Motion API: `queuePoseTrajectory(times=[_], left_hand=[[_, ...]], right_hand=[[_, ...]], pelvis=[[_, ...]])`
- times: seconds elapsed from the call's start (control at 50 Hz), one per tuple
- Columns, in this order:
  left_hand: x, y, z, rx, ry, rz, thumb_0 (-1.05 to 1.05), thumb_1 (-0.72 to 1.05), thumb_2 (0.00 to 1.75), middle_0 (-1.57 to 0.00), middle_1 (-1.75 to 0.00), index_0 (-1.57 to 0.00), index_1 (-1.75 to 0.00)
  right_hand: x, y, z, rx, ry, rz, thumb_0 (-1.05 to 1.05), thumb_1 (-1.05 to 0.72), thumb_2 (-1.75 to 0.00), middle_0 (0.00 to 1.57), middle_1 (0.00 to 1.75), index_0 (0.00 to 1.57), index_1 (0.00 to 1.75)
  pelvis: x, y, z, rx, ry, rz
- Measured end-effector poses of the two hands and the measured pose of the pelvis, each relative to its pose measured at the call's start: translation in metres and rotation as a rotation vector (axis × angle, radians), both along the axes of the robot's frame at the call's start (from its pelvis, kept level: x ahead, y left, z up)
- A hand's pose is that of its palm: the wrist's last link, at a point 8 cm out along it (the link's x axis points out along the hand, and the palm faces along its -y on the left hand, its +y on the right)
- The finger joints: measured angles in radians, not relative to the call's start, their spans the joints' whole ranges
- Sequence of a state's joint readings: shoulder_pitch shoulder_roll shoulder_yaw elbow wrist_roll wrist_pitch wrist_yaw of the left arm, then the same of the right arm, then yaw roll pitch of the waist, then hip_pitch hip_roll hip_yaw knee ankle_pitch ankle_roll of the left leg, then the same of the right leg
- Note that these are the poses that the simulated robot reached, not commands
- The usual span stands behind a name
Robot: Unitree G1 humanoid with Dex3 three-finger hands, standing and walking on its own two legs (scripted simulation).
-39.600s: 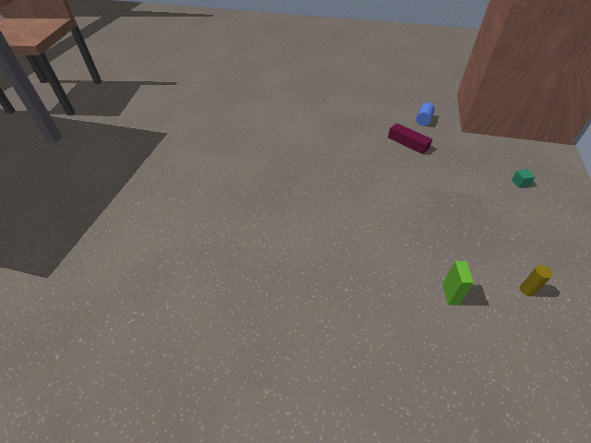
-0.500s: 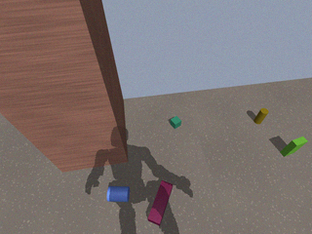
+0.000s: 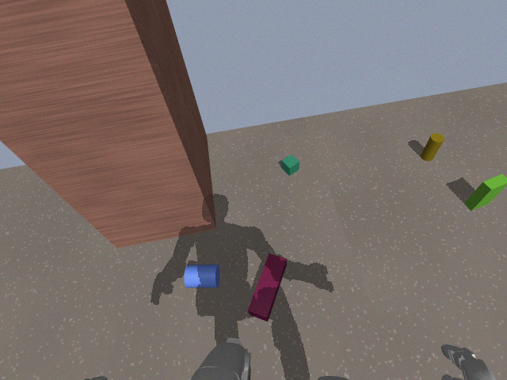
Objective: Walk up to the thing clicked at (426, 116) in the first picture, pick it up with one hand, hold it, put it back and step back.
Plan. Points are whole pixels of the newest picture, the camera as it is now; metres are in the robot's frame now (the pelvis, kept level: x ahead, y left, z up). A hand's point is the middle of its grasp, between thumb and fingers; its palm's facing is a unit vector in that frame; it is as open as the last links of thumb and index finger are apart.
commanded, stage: step back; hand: left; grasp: from above
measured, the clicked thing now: (202, 276) +0.51 +0.30 -0.71
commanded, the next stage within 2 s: none
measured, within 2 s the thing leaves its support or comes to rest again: neither
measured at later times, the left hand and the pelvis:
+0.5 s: hand out of the picture -0.02 +0.30 -0.14, palm faces +0.10 -0.92 -0.38, open 7.4 cm; pelvis -0.13 +0.03 +0.01, yaw +5 degrees
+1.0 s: hand out of the picture -0.26 +0.28 -0.11, palm faces +0.00 -0.89 -0.45, open 7.4 cm; pelvis -0.30 +0.01 +0.02, yaw -2 degrees
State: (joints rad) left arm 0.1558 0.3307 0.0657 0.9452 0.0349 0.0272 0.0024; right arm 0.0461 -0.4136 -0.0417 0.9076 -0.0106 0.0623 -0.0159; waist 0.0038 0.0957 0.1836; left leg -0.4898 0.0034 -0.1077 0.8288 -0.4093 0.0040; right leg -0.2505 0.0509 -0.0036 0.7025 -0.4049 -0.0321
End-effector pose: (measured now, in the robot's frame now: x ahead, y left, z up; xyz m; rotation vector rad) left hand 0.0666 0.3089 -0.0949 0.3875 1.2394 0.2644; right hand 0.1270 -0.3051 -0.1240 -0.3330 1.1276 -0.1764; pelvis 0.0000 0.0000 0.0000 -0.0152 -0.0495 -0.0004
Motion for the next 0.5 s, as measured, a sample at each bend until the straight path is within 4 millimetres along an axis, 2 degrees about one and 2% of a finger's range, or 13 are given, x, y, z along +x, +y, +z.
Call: queuePoseTrajectory(times=[0.06,0.1,0.22,0.3,0.4,0.5], left_hand=[[-0.028,-0.008,0.010,-0.002,0.035,0.023,0.00,0.91,0.90,-0.20,-0.30,-0.20,-0.30],[-0.038,-0.010,0.015,0.000,0.042,0.036,0.00,0.91,0.90,-0.20,-0.30,-0.21,-0.30],[-0.042,-0.004,0.020,0.019,-0.060,0.042,0.01,0.90,0.90,-0.21,-0.30,-0.21,-0.30],[-0.051,0.005,0.014,0.013,-0.128,0.045,0.00,0.90,0.90,-0.20,-0.30,-0.21,-0.30],[-0.074,0.024,-0.006,-0.023,-0.164,0.044,0.00,0.91,0.90,-0.20,-0.30,-0.21,-0.30],[-0.105,0.035,-0.006,-0.046,-0.148,0.060,0.00,0.91,0.90,-0.20,-0.30,-0.20,-0.30]], right_hand=[[-0.022,-0.001,0.005,0.019,0.042,-0.008,0.00,-0.90,-0.90,0.20,0.30,0.20,0.30],[-0.039,-0.004,0.007,0.018,0.073,-0.007,0.00,-0.90,-0.90,0.20,0.30,0.20,0.30],[-0.085,-0.011,0.008,-0.036,0.175,0.033,0.00,-0.90,-0.90,0.20,0.30,0.20,0.30],[-0.096,-0.005,0.010,-0.063,0.173,0.068,0.01,-0.90,-0.90,0.20,0.30,0.20,0.30],[-0.105,0.014,0.019,-0.084,0.091,0.097,0.01,-0.90,-0.90,0.20,0.30,0.20,0.30],[-0.127,0.032,0.039,-0.079,0.017,0.099,0.00,-0.90,-0.90,0.20,0.30,0.20,0.30]], pelvis=[[-0.008,-0.004,0.011,0.045,0.009,-0.013],[-0.014,-0.006,0.016,0.048,0.024,0.006],[-0.041,-0.005,0.016,0.033,0.039,0.054],[-0.065,0.001,0.011,0.023,0.024,0.084],[-0.099,0.016,0.000,0.030,-0.007,0.106],[-0.126,0.028,0.008,-0.005,-0.019,0.091]])
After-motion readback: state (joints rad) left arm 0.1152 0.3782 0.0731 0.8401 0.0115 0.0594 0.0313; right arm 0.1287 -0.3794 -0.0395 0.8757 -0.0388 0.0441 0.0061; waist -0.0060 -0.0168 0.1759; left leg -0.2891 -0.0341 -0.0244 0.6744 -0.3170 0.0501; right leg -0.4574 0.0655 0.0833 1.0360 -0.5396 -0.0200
